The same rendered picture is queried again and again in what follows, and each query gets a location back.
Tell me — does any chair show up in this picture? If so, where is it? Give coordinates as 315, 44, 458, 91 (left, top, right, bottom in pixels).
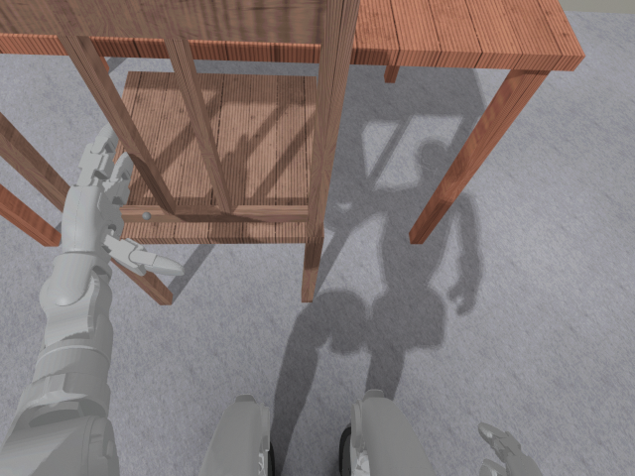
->
0, 0, 360, 305

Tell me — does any right robot thigh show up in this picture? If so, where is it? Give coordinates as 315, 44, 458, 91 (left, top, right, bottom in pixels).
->
350, 398, 437, 476

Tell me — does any robot right hand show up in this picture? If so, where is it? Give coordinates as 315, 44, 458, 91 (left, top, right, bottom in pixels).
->
478, 422, 543, 476

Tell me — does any table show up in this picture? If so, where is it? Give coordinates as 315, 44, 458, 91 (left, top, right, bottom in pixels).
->
0, 0, 585, 247

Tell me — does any left robot forearm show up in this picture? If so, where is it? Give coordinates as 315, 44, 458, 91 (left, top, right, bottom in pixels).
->
0, 252, 113, 453

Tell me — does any robot left upper arm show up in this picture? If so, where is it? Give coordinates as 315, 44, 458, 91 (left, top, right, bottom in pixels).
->
0, 416, 120, 476

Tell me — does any robot right shin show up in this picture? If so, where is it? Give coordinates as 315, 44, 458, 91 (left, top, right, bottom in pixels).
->
350, 390, 384, 476

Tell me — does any robot left hand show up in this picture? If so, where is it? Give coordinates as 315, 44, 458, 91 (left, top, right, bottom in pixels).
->
62, 122, 185, 276

